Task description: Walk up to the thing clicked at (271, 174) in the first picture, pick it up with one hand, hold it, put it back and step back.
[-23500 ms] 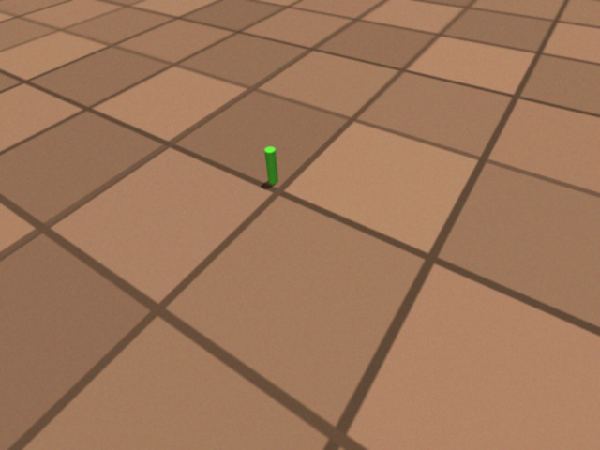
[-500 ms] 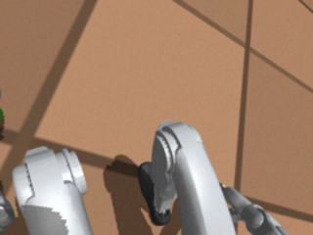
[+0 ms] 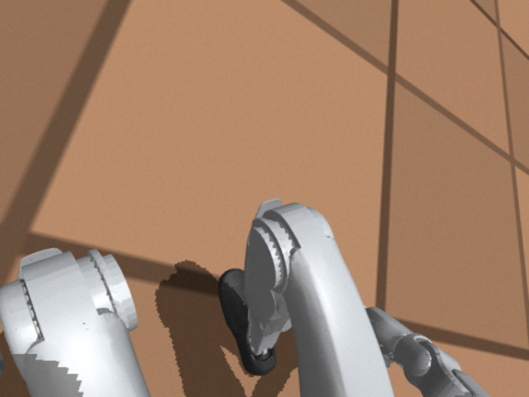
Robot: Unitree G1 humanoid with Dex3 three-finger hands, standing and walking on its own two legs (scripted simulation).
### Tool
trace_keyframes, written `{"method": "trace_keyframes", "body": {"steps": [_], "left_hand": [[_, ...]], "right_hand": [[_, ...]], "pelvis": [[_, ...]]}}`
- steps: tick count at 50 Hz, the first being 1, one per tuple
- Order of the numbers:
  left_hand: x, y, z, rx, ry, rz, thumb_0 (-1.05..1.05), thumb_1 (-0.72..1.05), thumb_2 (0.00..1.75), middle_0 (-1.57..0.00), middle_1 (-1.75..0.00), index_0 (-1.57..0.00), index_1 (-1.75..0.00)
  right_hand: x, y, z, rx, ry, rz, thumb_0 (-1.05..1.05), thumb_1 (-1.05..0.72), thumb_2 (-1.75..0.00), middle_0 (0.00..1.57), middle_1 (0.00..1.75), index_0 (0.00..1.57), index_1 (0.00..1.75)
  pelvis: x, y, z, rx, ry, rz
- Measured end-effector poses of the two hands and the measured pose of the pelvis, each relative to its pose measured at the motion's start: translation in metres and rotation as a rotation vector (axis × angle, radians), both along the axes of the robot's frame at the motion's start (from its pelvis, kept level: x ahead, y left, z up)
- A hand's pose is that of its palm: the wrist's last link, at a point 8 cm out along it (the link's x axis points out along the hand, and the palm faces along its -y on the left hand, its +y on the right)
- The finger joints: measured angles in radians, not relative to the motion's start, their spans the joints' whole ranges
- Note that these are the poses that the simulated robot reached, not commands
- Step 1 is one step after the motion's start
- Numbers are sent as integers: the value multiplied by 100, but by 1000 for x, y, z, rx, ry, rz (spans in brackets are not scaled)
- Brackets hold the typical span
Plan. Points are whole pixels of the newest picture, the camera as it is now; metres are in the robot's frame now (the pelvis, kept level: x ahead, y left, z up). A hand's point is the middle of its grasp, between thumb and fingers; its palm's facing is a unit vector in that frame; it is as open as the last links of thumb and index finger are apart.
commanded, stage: lower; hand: left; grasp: from the side
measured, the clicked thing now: out of the picture +0.44 +0.31 -0.18
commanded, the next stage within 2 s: loosen in 0.02 s
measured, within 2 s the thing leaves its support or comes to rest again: neither
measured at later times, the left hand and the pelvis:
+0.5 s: hand out of the picture +0.45 +0.30 -0.15, palm faces +0.41 -0.91 +0.00, open 8.3 cm; pelvis +0.00 +0.00 +0.00, yaw -1 degrees
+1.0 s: hand out of the picture +0.45 +0.31 -0.15, palm faces +0.43 -0.90 +0.02, open 16.4 cm; pelvis +0.00 +0.01 +0.00, yaw -1 degrees
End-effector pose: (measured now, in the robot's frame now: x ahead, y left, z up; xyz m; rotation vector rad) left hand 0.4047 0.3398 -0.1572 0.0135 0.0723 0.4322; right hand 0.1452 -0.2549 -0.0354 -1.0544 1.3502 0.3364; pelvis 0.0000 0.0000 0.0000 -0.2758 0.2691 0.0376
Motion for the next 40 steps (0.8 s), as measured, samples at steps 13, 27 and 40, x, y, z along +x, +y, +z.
{"method": "trace_keyframes", "body": {"steps": [13,27,40], "left_hand": [[2,-2,-3,-9,-25,7,4,1,104,-91,-104,-88,-104],[5,1,5,-6,-61,0,1,-3,60,-81,-74,-81,-73],[2,-1,3,-25,-55,-3,0,-26,28,-48,-37,-48,-36]], "right_hand": [[5,2,4,-18,-9,37,0,-90,-89,21,30,21,30],[5,7,7,-20,-27,47,0,-91,-89,21,30,21,30],[2,12,12,-19,-29,47,0,-91,-90,21,30,21,30]], "pelvis": [[-2,1,-2,-10,-21,-8],[-5,4,-1,-19,-33,-13],[-6,5,1,-25,-34,-16]]}}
